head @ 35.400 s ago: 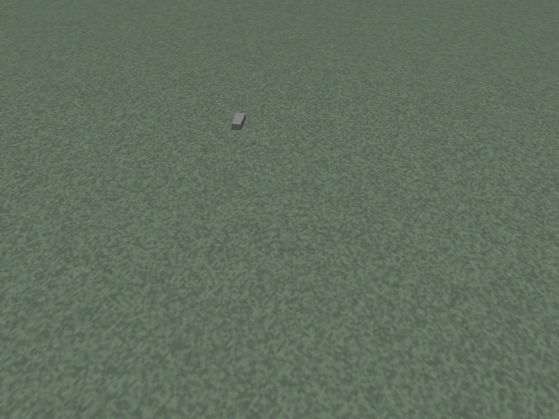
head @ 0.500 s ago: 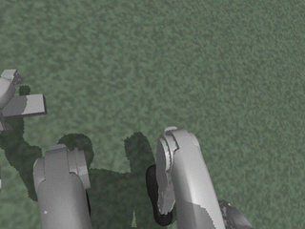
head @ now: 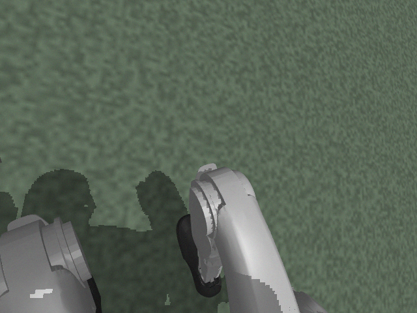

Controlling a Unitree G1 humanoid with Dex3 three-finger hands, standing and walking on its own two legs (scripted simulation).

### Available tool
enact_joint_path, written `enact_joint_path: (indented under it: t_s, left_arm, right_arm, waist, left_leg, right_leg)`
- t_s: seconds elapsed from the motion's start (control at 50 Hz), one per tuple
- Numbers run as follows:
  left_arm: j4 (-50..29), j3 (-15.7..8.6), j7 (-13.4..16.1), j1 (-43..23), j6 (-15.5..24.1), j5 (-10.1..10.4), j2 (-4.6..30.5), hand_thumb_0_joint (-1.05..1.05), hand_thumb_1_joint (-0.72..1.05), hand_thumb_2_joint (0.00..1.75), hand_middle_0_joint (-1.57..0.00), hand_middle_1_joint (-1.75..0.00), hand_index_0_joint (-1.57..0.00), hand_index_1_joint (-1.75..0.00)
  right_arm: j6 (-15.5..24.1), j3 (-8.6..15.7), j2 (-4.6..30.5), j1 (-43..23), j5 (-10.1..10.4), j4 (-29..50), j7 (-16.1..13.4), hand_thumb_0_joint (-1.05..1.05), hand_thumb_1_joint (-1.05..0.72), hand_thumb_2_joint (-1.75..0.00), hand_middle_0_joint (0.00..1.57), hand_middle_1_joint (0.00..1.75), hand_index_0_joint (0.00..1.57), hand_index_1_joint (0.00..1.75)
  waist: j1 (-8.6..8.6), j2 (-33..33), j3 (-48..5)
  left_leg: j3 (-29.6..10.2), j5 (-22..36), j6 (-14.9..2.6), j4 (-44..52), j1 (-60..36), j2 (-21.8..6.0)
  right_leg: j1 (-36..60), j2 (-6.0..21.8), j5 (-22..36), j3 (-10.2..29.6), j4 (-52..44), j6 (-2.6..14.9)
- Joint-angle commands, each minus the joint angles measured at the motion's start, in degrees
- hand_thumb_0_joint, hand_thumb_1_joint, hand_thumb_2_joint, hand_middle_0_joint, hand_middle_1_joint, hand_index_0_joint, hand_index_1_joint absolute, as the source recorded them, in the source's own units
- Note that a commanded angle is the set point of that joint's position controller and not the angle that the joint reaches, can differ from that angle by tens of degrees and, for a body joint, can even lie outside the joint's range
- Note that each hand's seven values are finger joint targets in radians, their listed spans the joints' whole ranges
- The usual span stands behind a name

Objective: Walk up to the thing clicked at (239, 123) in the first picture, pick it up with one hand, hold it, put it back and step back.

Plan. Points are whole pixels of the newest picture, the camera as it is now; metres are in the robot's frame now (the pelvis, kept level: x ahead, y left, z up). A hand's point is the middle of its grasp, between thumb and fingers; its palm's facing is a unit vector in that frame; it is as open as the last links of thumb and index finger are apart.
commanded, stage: rest palm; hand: left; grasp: from above
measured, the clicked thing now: out of the picture +0.44 +0.32 -0.27
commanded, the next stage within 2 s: close in 0.66 s
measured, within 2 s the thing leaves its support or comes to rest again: neither
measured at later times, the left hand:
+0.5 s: hand out of the picture +0.42 +0.31 -0.24, palm faces -0.44 -0.14 -0.89, open 14.3 cm
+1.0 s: hand out of the picture +0.43 +0.31 -0.25, palm faces -0.43 -0.14 -0.89, open 13.3 cm
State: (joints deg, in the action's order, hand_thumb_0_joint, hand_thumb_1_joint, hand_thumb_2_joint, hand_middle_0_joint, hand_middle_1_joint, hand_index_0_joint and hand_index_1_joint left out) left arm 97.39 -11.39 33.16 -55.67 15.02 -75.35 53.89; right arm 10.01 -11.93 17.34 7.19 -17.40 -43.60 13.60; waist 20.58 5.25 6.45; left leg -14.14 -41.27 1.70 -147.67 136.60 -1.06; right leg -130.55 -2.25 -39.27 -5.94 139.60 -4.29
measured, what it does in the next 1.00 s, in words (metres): stands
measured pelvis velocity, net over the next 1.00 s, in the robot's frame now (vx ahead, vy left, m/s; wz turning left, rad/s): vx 0.00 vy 0.01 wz -0.04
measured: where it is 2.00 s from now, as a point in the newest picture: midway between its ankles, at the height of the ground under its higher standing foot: (151, 295)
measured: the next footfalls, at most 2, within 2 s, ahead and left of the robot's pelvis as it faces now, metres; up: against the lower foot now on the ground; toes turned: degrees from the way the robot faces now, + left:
none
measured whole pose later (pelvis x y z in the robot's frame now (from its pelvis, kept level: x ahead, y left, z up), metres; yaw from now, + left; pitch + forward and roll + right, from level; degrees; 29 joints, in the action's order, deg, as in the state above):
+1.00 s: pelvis +0.00 +0.01 +0.00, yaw -2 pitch +26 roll -15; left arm 100.6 -6.6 40.5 -55.9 14.8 -74.9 54.7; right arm 15.7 -16.2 18.9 2.4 -18.7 -41.9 17.7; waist 21.0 7.8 9.1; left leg -16.8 -42.5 1.1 -148.9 134.5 -1.3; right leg -127.0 -3.1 -39.3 -8.2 138.1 -4.8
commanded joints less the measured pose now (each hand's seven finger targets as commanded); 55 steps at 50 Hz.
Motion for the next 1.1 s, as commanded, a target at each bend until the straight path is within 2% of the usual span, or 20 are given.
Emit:
enact_joint_path:
  t_s: [0.0, 0.06, 0.08, 0.1, 0.12, 0.14, 0.16, 0.28, 0.3, 0.46, 0.48, 0.5, 0.52, 0.56, 0.6, 0.74, 0.82, 0.88, 0.92, 1.08]
  left_arm:
    - [-7.5, -0.5, 2.1, -10.6, 1.6, 1.2, 14.7, 0.00, -0.57, 1.02, -0.07, -0.94, -0.04, -0.96]
    - [-6.9, 0.3, 2.7, -11.1, 2.3, 0.6, 14.1, 0.00, -0.57, 1.03, -0.07, -0.93, -0.04, -0.95]
    - [-6.8, -0.8, 3.4, -10.6, 2.6, 0.7, 14.5, 0.00, -0.58, 1.04, -0.07, -0.91, -0.04, -0.95]
    - [-6.9, 0.4, 3.6, -11.0, 2.7, 0.1, 14.1, 0.00, -0.58, 1.04, -0.07, -0.92, -0.04, -0.95]
    - [-6.9, -0.7, 4.4, -11.0, 3.1, 0.3, 14.8, 0.00, -0.57, 1.03, -0.08, -0.92, -0.05, -0.94]
    - [-5.3, 0.8, 4.6, -11.0, 2.8, -0.7, 13.8, 0.00, -0.58, 1.04, -0.07, -0.91, -0.04, -0.94]
    - [-5.4, 0.8, 5.0, -11.3, 2.9, -0.7, 13.4, 0.00, -0.57, 1.03, -0.07, -0.92, -0.04, -0.94]
    - [-4.8, 2.0, 7.8, -12.6, 1.7, -0.6, 12.7, 0.00, -0.55, 1.02, -0.08, -0.92, -0.05, -0.94]
    - [-4.2, 3.1, 8.0, -12.6, 1.3, -0.8, 11.8, 0.00, -0.57, 1.02, -0.08, -0.92, -0.05, -0.95]
    - [-2.8, 4.2, 7.9, -14.2, -0.6, 0.0, 11.1, 0.00, -0.53, 0.99, -0.10, -0.92, -0.08, -0.94]
    - [-2.2, 2.7, 8.2, -14.5, -0.6, 0.4, 12.8, 0.00, -0.52, 0.99, -0.10, -0.93, -0.08, -0.95]
    - [-3.2, 2.9, 8.2, -14.4, -0.6, 0.1, 12.9, 0.00, -0.52, 0.98, -0.10, -0.92, -0.08, -0.94]
    - [-1.7, 4.3, 7.7, -13.7, -0.9, 0.1, 10.9, 0.00, -0.52, 0.97, -0.09, -0.93, -0.08, -0.95]
    - [-1.6, 4.2, 7.3, -13.5, -0.9, 0.8, 10.5, 0.00, -0.53, 0.98, -0.09, -0.94, -0.07, -0.95]
    - [-3.1, 3.7, 7.6, -14.5, -0.3, 1.0, 12.4, 0.00, -0.53, 0.98, -0.09, -0.95, -0.07, -0.96]
    - [-1.8, 4.7, 8.2, -13.5, 0.3, 0.9, 11.8, 0.00, -0.52, 0.97, -0.08, -0.96, -0.07, -0.97]
    - [-2.3, 5.3, 9.0, -13.6, 0.6, 0.8, 11.9, 0.00, -0.35, 0.87, -0.20, -0.90, -0.20, -0.90]
    - [-3.4, 4.4, 10.1, -14.2, 0.3, 0.6, 13.6, 0.00, -0.31, 0.83, -0.22, -0.87, -0.23, -0.86]
    - [-2.2, 4.4, 10.1, -13.5, -0.4, 1.0, 12.9, 0.00, -0.30, 0.82, -0.23, -0.86, -0.24, -0.85]
    - [-0.5, 3.0, 7.9, -13.5, -1.7, 2.1, 14.7, 0.00, -0.21, 0.75, -0.31, -0.79, -0.32, -0.78]
  right_arm:
    - [0.1, 4.7, 18.0, 9.5, 0.0, 0.9, -0.5, 0.00, -0.89, -0.90, 0.20, 0.30, 0.20, 0.30]
    - [0.2, 4.0, 17.8, 9.4, -0.3, 1.0, -0.1, 0.00, -0.89, -0.90, 0.20, 0.30, 0.20, 0.30]
    - [0.0, 4.0, 18.2, 9.4, -0.4, 0.9, -0.1, 0.00, -0.89, -0.90, 0.20, 0.30, 0.20, 0.30]
    - [0.2, 4.3, 18.4, 9.4, -0.5, 1.0, 0.0, 0.00, -0.89, -0.90, 0.20, 0.30, 0.20, 0.30]
    - [0.2, 3.9, 18.1, 8.8, -0.5, 1.0, 0.0, 0.00, -0.89, -0.90, 0.20, 0.30, 0.20, 0.30]
    - [0.4, 3.9, 18.5, 8.7, -0.7, 1.2, 0.2, 0.00, -0.89, -0.90, 0.20, 0.30, 0.20, 0.30]
    - [0.6, 3.7, 18.4, 8.9, -1.1, 1.0, 0.5, 0.00, -0.89, -0.90, 0.20, 0.30, 0.20, 0.30]
    - [2.1, 3.6, 19.2, 6.6, -1.3, 0.2, 1.0, 0.00, -0.89, -0.90, 0.20, 0.30, 0.20, 0.30]
    - [2.2, 3.8, 19.5, 6.3, -1.1, 0.7, 1.1, 0.00, -0.89, -0.90, 0.20, 0.30, 0.20, 0.30]
    - [4.3, 3.8, 20.6, 4.7, -0.7, 1.1, 2.2, 0.00, -0.90, -0.90, 0.20, 0.30, 0.20, 0.30]
    - [4.4, 3.2, 20.3, 5.1, -0.7, 1.0, 2.2, 0.00, -0.90, -0.90, 0.20, 0.30, 0.20, 0.30]
    - [4.3, 3.5, 20.5, 5.3, -0.4, 0.9, 2.3, 0.00, -0.90, -0.90, 0.20, 0.30, 0.20, 0.30]
    - [4.7, 3.4, 20.4, 4.4, -0.5, 1.3, 2.5, 0.00, -0.90, -0.90, 0.20, 0.30, 0.20, 0.30]
    - [5.0, 2.6, 19.8, 4.6, -0.6, 1.2, 2.9, 0.00, -0.90, -0.90, 0.20, 0.30, 0.20, 0.30]
    - [4.9, 2.6, 20.4, 4.7, -0.4, 0.8, 2.7, 0.00, -0.90, -0.90, 0.20, 0.30, 0.20, 0.30]
    - [4.9, 1.6, 20.4, 3.9, -0.6, 1.2, 3.0, 0.00, -0.90, -0.90, 0.20, 0.30, 0.20, 0.30]
    - [5.3, 1.0, 20.7, 3.5, -0.9, 1.4, 3.4, 0.00, -0.89, -0.90, 0.20, 0.30, 0.20, 0.30]
    - [5.3, 1.2, 21.3, 4.2, -0.9, 1.5, 3.3, 0.00, -0.89, -0.90, 0.20, 0.30, 0.20, 0.30]
    - [5.5, 1.6, 21.4, 4.5, -1.2, 1.3, 3.4, 0.00, -0.89, -0.90, 0.20, 0.30, 0.20, 0.30]
    - [6.1, 1.1, 21.2, 4.8, -0.3, 1.9, 3.5, 0.00, -0.89, -0.90, 0.20, 0.30, 0.20, 0.30]
  waist:
    - [-0.62, -25.4, -39.5]
    - [0.19, -25.7, -37.4]
    - [-0.06, -25.7, -37.6]
    - [0.41, -26.4, -37.0]
    - [-0.11, -26.2, -37.0]
    - [0.70, -25.9, -35.5]
    - [1.19, -26.0, -35.5]
    - [1.01, -25.4, -34.8]
    - [1.17, -26.8, -34.4]
    - [2.17, -25.6, -33.0]
    - [1.92, -25.6, -33.7]
    - [1.85, -26.6, -34.7]
    - [2.17, -26.9, -33.2]
    - [2.70, -26.3, -33.1]
    - [2.18, -27.9, -35.2]
    - [2.39, -28.2, -33.1]
    - [2.73, -27.8, -32.7]
    - [2.61, -27.0, -34.0]
    - [2.86, -26.7, -33.5]
    - [2.86, -26.0, -32.5]
  left_leg:
    - [8.1, 14.4, -2.38, 14.0, -29.0, -0.5]
    - [7.9, 14.2, -2.25, 13.4, -28.8, -0.5]
    - [7.4, 14.3, -2.05, 14.2, -29.6, -0.6]
    - [7.7, 13.7, -2.12, 13.9, -29.7, -0.6]
    - [7.2, 13.1, -2.00, 14.7, -29.2, -0.8]
    - [7.5, 13.0, -1.92, 13.8, -29.6, -0.7]
    - [7.2, 13.4, -1.94, 14.0, -29.7, -0.8]
    - [6.8, 11.9, -1.97, 14.2, -28.6, -0.9]
    - [7.0, 11.3, -1.92, 14.6, -28.6, -0.9]
    - [6.4, 10.4, -1.98, 14.2, -28.9, -1.0]
    - [6.1, 11.0, -1.87, 14.6, -29.1, -1.1]
    - [6.0, 12.1, -1.72, 14.9, -30.1, -1.0]
    - [6.1, 11.9, -1.67, 14.2, -30.0, -1.0]
    - [5.8, 12.7, -1.65, 14.0, -30.6, -1.1]
    - [5.4, 14.3, -1.39, 14.8, -31.8, -1.3]
    - [5.0, 13.6, -1.27, 14.7, -30.9, -1.3]
    - [4.7, 12.6, -1.23, 14.9, -31.0, -1.5]
    - [5.0, 12.5, -1.50, 14.8, -30.4, -1.5]
    - [5.4, 12.4, -1.61, 14.5, -29.9, -1.6]
    - [5.3, 11.9, -1.72, 14.5, -28.7, -1.6]
  right_leg:
    - [23.1, -2.1, 17.1, -7.1, -11.8, 5.04]
    - [22.0, -2.2, 17.2, -7.6, -11.4, 5.00]
    - [21.4, -2.3, 16.9, -8.5, -11.4, 5.07]
    - [21.4, -2.3, 16.9, -7.9, -11.4, 4.94]
    - [21.3, -2.5, 16.1, -8.5, -11.5, 5.08]
    - [20.0, -2.3, 16.0, -8.6, -11.0, 5.04]
    - [20.6, -2.4, 16.5, -8.8, -11.0, 4.83]
    - [20.3, -2.7, 15.1, -9.0, -12.1, 4.83]
    - [20.1, -2.9, 14.6, -8.6, -12.2, 5.10]
    - [19.4, -2.7, 14.1, -9.3, -11.8, 4.73]
    - [20.2, -2.7, 14.7, -9.5, -11.9, 4.78]
    - [20.7, -2.7, 15.3, -9.5, -11.6, 4.85]
    - [19.5, -2.4, 15.4, -9.5, -10.8, 4.80]
    - [19.9, -2.5, 16.1, -10.0, -10.8, 4.55]
    - [21.1, -2.8, 17.4, -10.0, -11.2, 4.80]
    - [20.7, -2.8, 16.7, -10.5, -10.9, 4.93]
    - [21.0, -2.9, 16.0, -10.7, -11.0, 4.89]
    - [22.1, -3.0, 16.1, -10.4, -12.0, 4.81]
    - [22.6, -3.2, 16.1, -10.0, -12.8, 4.66]
    - [22.5, -3.1, 15.7, -10.0, -12.8, 4.60]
